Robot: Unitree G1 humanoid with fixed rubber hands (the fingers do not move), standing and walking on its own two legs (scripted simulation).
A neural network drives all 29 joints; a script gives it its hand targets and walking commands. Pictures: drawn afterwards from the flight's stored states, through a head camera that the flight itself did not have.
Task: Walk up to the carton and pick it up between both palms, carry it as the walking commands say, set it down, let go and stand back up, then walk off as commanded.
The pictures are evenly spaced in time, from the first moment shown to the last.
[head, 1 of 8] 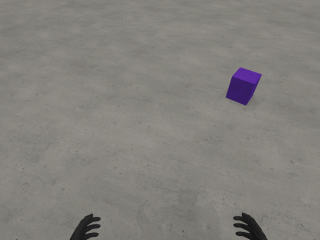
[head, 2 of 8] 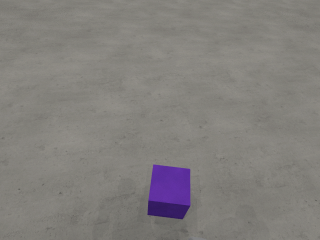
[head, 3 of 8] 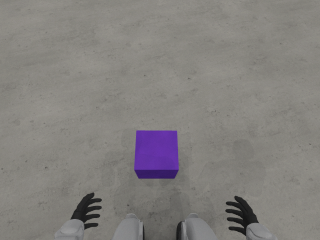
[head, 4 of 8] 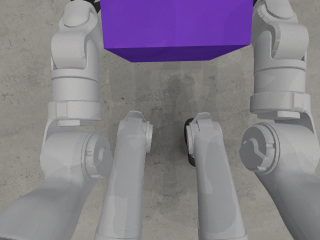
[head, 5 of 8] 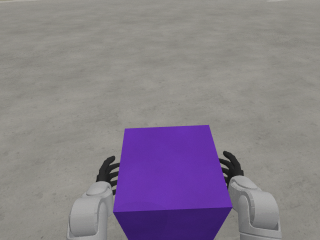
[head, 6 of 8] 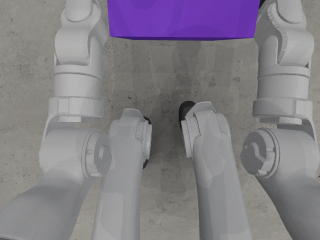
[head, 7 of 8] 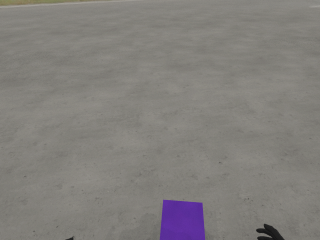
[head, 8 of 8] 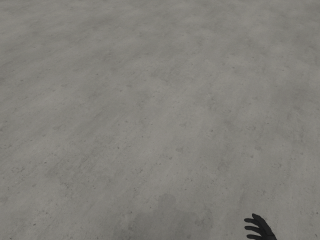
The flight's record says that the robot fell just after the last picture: no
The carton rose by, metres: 0.69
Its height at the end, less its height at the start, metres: +0.00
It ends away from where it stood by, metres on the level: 0.05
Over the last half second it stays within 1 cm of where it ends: yes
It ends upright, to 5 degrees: yes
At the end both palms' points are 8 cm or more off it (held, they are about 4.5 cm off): yes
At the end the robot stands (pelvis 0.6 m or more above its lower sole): yes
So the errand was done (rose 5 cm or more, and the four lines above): yes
